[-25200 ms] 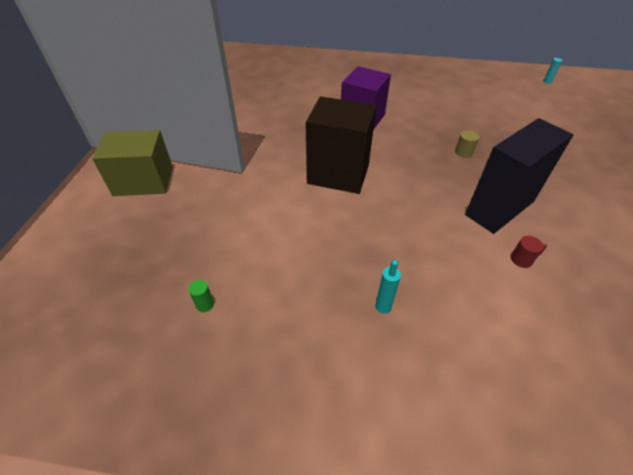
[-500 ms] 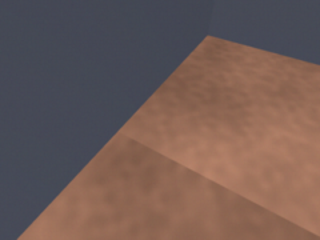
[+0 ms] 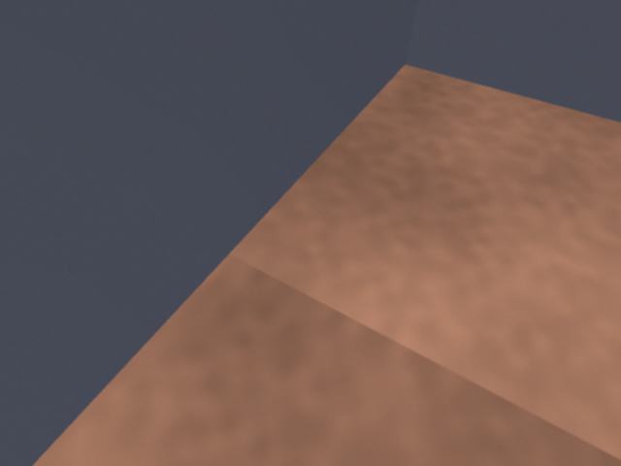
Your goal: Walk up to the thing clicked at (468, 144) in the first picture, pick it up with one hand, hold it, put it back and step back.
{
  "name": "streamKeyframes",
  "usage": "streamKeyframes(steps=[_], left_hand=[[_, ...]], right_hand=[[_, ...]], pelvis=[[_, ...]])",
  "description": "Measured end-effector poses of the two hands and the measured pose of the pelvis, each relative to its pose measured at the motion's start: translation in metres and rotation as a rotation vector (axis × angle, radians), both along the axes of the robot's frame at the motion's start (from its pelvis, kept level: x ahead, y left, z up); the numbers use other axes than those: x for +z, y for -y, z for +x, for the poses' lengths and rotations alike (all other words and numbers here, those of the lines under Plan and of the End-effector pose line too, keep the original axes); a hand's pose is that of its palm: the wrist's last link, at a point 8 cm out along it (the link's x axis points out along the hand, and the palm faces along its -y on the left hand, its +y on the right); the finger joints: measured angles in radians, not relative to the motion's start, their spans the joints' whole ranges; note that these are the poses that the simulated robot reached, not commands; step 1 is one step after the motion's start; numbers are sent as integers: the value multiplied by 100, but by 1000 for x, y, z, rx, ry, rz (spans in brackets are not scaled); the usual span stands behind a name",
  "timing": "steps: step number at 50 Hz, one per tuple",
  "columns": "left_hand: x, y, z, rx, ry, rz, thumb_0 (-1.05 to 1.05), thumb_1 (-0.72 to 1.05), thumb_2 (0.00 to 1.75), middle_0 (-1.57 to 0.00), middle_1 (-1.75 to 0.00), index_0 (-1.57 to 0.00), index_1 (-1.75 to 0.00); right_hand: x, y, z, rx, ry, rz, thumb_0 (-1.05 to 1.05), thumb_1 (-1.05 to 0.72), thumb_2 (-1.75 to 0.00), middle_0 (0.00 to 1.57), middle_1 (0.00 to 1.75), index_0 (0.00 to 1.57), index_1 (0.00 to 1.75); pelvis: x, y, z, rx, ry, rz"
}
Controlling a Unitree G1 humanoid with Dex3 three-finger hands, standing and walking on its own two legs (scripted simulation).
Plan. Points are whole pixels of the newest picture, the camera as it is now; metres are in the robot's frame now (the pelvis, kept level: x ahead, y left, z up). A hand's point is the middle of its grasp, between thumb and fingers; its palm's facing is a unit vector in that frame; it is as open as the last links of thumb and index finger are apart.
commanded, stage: stand
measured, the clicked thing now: out of the picture -1.04 +0.26 -0.73
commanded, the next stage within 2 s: walk up in 0.36 s
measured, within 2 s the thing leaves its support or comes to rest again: neither
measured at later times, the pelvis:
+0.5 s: pelvis +0.01 -0.01 -0.01, yaw -1 degrees
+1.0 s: pelvis +0.15 -0.02 -0.05, yaw +12 degrees
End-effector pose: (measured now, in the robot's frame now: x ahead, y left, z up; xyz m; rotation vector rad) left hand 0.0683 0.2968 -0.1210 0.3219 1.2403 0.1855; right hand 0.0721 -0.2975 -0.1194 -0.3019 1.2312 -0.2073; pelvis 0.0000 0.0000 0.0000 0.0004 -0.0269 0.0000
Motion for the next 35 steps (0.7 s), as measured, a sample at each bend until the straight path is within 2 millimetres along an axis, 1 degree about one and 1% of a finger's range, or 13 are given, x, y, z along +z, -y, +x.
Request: streamKeyframes(steps=[10,20,23,26,30,32,35], left_hand=[[3,-1,3,3,21,7,0,91,90,-21,-30,-20,-30],[3,-2,-6,8,29,-1,0,91,90,-21,-30,-20,-30],[3,-6,-8,13,36,2,0,91,90,-21,-30,-20,-30],[3,-9,-8,9,22,26,0,91,90,-21,-30,-20,-30],[6,-3,-6,12,14,58,0,91,90,-20,-30,-20,-30],[11,2,-8,29,27,67,0,91,90,-20,-30,-20,-30],[20,5,-15,61,1,77,0,91,90,-21,-30,-20,-30]], right_hand=[[1,0,4,6,23,1,1,-91,-89,20,30,20,30],[2,4,-5,6,26,6,1,-91,-89,20,30,20,30],[1,10,-10,-1,36,9,1,-91,-89,20,30,20,30],[-4,22,-15,-16,30,6,1,-90,-89,20,30,21,30],[-12,43,-19,-35,-8,8,1,-90,-89,20,30,21,30],[-15,49,-14,-32,-47,3,1,-91,-89,20,30,20,30],[-12,51,9,-11,-47,5,1,-91,-89,20,30,20,30]], pelvis=[[0,1,-1,1,11,0],[-1,2,-5,3,18,-1],[-4,4,2,-2,15,8],[-9,10,7,-18,14,11],[-14,25,20,-9,26,3],[-13,29,31,-5,22,-6],[-7,30,47,-17,22,3]])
